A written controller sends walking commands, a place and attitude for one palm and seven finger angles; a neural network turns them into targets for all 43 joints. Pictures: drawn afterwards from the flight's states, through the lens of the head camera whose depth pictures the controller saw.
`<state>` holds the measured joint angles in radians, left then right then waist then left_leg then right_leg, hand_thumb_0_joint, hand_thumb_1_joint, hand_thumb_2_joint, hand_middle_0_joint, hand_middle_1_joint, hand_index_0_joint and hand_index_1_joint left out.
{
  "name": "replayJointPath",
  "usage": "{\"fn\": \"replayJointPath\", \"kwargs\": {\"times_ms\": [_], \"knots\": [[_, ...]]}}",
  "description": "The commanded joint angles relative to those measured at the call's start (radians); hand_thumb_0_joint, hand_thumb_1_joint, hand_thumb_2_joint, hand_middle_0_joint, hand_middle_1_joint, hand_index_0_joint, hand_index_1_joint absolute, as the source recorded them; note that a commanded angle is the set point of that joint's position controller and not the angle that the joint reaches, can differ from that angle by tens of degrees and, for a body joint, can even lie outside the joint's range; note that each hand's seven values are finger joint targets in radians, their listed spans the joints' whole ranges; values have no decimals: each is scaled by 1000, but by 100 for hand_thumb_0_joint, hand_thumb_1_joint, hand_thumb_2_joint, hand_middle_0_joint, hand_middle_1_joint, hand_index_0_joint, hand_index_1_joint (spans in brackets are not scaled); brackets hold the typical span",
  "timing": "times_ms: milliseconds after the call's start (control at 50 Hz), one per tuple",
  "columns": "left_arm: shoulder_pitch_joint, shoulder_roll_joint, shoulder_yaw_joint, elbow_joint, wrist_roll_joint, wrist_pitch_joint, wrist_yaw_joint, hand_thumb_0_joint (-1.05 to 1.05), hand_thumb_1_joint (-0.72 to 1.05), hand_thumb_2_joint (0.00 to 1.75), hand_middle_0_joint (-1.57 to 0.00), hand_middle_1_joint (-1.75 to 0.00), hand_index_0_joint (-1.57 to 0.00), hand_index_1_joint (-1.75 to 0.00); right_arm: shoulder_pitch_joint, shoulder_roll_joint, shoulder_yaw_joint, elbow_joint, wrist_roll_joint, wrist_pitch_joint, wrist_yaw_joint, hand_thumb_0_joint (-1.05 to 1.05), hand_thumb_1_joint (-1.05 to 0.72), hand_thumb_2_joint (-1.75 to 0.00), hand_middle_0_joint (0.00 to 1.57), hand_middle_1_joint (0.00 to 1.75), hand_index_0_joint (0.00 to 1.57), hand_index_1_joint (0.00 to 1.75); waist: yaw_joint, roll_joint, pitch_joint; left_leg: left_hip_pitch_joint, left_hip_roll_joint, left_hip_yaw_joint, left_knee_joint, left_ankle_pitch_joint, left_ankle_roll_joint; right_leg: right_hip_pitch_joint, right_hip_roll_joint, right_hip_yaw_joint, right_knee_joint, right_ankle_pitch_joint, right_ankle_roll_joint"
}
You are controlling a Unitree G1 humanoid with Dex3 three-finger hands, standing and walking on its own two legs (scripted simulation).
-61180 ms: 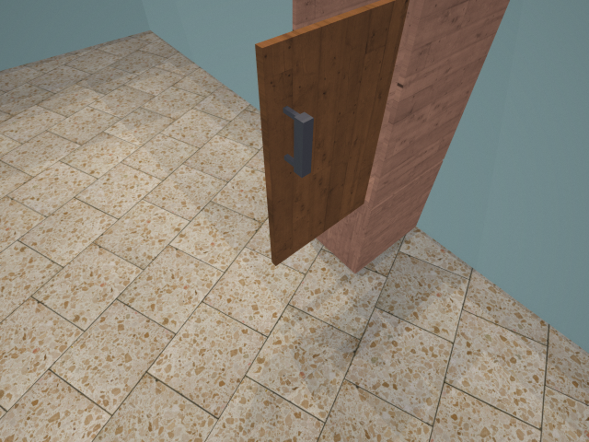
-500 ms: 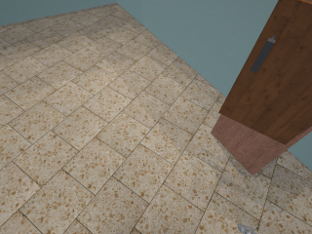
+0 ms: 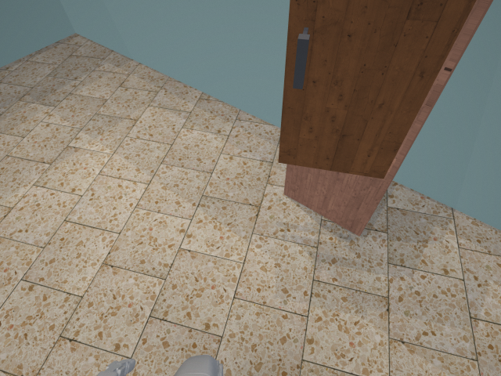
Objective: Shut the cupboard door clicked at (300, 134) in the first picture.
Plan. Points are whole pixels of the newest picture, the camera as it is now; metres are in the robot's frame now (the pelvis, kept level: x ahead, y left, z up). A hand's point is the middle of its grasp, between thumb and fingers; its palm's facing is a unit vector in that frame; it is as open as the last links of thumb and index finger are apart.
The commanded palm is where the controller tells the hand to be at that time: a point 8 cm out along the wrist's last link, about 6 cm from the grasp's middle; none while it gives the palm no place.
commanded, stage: turn to face it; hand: left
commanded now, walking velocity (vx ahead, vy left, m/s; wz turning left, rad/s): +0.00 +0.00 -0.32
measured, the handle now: (302, 58) +0.79 -0.09 +0.07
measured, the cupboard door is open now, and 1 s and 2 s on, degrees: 24 24 24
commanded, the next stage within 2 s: take the last steps up to it in 0.26 s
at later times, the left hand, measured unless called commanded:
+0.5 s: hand out of the picture +0.12 +0.20 -0.16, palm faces -0.18 -0.96 -0.21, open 7.4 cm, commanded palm none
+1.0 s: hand (189, 339) +0.21 +0.14 -0.18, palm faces -0.27 -0.95 -0.15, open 7.4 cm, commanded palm none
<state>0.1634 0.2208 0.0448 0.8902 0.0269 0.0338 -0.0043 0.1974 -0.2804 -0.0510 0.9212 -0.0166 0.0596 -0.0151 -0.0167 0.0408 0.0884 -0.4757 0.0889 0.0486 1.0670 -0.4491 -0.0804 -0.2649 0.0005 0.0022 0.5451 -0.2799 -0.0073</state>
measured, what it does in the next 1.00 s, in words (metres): walks ahead, turning right: left foot, then right foot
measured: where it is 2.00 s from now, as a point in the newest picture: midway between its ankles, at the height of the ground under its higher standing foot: (309, 356)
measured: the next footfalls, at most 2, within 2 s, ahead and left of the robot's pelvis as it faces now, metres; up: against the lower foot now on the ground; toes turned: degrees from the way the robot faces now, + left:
left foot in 0.18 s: +0.08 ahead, +0.14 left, +0.00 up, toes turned -1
right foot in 0.54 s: +0.00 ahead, -0.10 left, +0.00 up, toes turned -14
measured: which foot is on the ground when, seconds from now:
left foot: up 0.00-0.16, down 0.18-0.54, up 0.56-0.82, down 0.84-1.00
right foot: down 0.00-0.18, up 0.20-0.52, down 0.54-0.84, up 0.86-1.00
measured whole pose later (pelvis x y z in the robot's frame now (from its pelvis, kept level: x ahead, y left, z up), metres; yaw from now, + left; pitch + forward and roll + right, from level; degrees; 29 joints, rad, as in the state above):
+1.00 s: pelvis +0.14 -0.04 +0.00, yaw -17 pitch +0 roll -1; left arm 0.25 0.22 0.07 1.06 0.04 0.04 -0.05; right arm 0.27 -0.18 -0.02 0.99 -0.04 -0.06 -0.03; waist -0.01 -0.05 0.06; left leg -0.25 0.10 0.16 0.54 -0.27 -0.01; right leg -0.45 -0.02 -0.02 1.13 -0.35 -0.03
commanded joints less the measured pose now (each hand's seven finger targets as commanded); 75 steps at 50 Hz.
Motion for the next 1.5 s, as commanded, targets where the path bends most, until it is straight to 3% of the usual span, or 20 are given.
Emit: {"fn": "replayJointPath", "kwargs": {"times_ms": [0, 120, 140, 180, 340, 460, 520, 640, 780, 800, 820, 840, 980, 1160, 1180, 1200, 1240, 1320, 1420, 1480], "knots": [[3, 213, 57, -61, 2, -14, 12, 0, 90, 90, -20, -30, -20, -30, 7, -48, -11, -82, 3, -28, 2, 0, -90, -90, 20, 30, 20, 30, 15, -188, -118, 14, -20, -3, -135, 42, -1, 64, -225, 229, -208, 306, -177], [-22, 166, 52, -54, -12, 3, 9, 0, 90, 90, -20, -30, -20, -30, 149, -70, -6, -36, 3, -60, -13, 0, -90, -90, 20, 30, 20, 30, -35, -95, -131, 349, -14, -36, -657, 259, 32, -98, -126, 220, -53, 141, -77], [29, 100, 42, -63, -20, 11, 4, 0, 90, 90, -20, -30, -20, -30, 150, -157, -20, -41, -10, -68, -16, 0, -90, -90, 20, 30, 20, 30, -18, 172, -137, 409, 189, -276, -737, 303, 111, -222, 7, 121, 108, -84, -17], [-10, 110, 43, -69, -7, 18, 0, 0, 90, 90, -20, -30, -20, -30, 139, -189, -26, -54, -20, -66, -27, 0, -90, -90, 20, 30, 20, 30, -34, 224, -89, 260, 349, -414, -833, 299, 242, -226, 22, 55, 445, -311, 17], [-10, 48, 29, -17, -10, 18, -13, 0, 90, 90, -20, -30, -20, -30, 111, -114, -17, -10, -17, -60, -30, 0, -90, -90, 20, 30, 20, 30, -13, 152, -122, 344, 220, -99, -725, 580, 224, -119, -3, -40, 290, -187, 31], [70, 63, 41, 26, -2, 6, -36, 0, 90, 90, -20, -30, -20, -30, 102, -145, -40, 18, -16, -53, -19, 0, -90, -90, 20, 30, 20, 30, 14, 87, -97, 187, 217, -99, -716, -26, 158, 130, 27, -94, -93, -58, -6], [215, 235, 73, 69, 2, -12, -11, 0, 90, 90, -20, -30, -20, -30, -52, -33, -13, -60, -7, -58, -1, 0, -90, -90, 20, 30, 20, 30, 118, -311, -7, -235, -34, 81, -155, -205, 44, 282, -348, 438, -432, -332, -222], [97, 123, 42, 68, 0, -62, 5, 0, 90, 90, -20, -30, -20, -30, 7, -18, -21, -10, -16, -70, 16, 0, -90, -90, 20, 30, 20, 30, -2, -153, -3, -142, 18, 16, -85, 72, 34, 165, -215, 161, -352, 53, -225], [100, 134, 48, 117, -8, -56, -6, 0, 90, 90, -20, -30, -20, -30, 123, -24, -15, 28, -15, -102, -4, 0, -90, -90, 20, 30, 20, 30, -63, -131, -62, 233, -40, 99, -528, 231, 50, 99, -148, 108, -142, 240, -172], [111, 95, 43, 114, -11, -54, -9, 0, 90, 90, -20, -30, -20, -30, 232, -76, -29, 68, -22, -110, -11, 0, -90, -90, 20, 30, 20, 30, -99, -11, -121, 458, 18, 7, -613, 244, 65, -28, -89, 72, 65, 216, -131], [158, 37, 32, 96, -19, -50, -20, 0, 90, 90, -20, -30, -20, -30, 363, -197, -54, 96, -42, -119, -23, 0, -90, -90, 20, 30, 20, 30, -130, 275, -211, 670, 312, -403, -718, 182, 176, -273, 32, -36, 374, -87, -57], [101, 72, 27, 57, -8, -53, -24, 0, 90, 90, -20, -30, -20, -30, 418, -235, -49, 103, -35, -109, -35, 0, -90, -90, 20, 30, 20, 30, -147, 230, -202, 658, 460, -602, -811, 158, 268, -369, 47, 22, 589, -298, -51], [60, 20, 37, 72, 4, -16, -54, 0, 90, 90, -20, -30, -20, -30, 159, -94, -22, 56, -23, -122, -26, 0, -90, -90, 20, 30, 20, 30, -2, 114, -16, 302, 256, -80, -885, 208, 192, -309, -96, -2, 454, 13, 4], [141, 79, 42, 107, 2, -52, -39, 0, 90, 90, -20, -30, -20, -30, 136, -89, -42, 78, -16, -91, 5, 0, -90, -90, 20, 30, 20, 30, 64, 31, -65, 193, 161, 72, -653, 196, 124, 136, -18, -125, -12, 118, -4], [257, 133, 55, 141, 4, -66, -30, 0, 90, 90, -20, -30, -20, -30, 139, -55, -35, 77, -8, -90, 12, 0, -90, -90, 20, 30, 20, 30, 120, -105, -119, 97, 83, 139, -442, 159, 95, 292, -81, -33, -96, 21, -32], [344, 236, 73, 172, 7, -78, -12, 0, 90, 90, -20, -30, -20, -30, 143, 45, -12, 53, 2, -88, 21, 0, -90, -90, 20, 30, 20, 30, 147, -388, -146, -97, -57, 161, -143, -161, 70, 386, -309, 309, -258, -61, -117], [251, 223, 64, 155, -3, -78, 4, 0, 90, 90, -20, -30, -20, -30, 108, 33, -14, 33, 3, -86, 9, 0, -90, -90, 20, 30, 20, 30, 97, -405, -134, -174, -20, -14, 134, -129, 97, 291, -366, 449, -369, -82, -190], [91, 69, 20, 120, -3, -89, 21, 0, 90, 90, -20, -30, -20, -30, 141, 48, -5, 89, -10, -80, 11, 0, -90, -90, 20, 30, 20, 30, -5, -162, -129, -19, 34, -21, 14, 40, 74, 118, -276, 95, -290, 301, -190], [104, 40, -2, 156, -5, -96, 29, 0, 90, 90, -20, -30, -20, -30, 125, 109, 32, 104, 0, -74, 2, 0, -90, -90, 20, 30, 20, 30, -10, -86, -117, 138, -20, 15, -393, 118, 45, 109, -246, 52, -241, 619, -186], [103, 40, -10, 172, -26, -81, 40, 0, 90, 90, -20, -30, -20, -30, 145, 43, 32, 129, 9, -79, -8, 0, -90, -90, 20, 30, 20, 30, -14, -44, -168, 356, 28, -56, -653, 620, 66, 83, -184, 14, -126, 568, -75]]}}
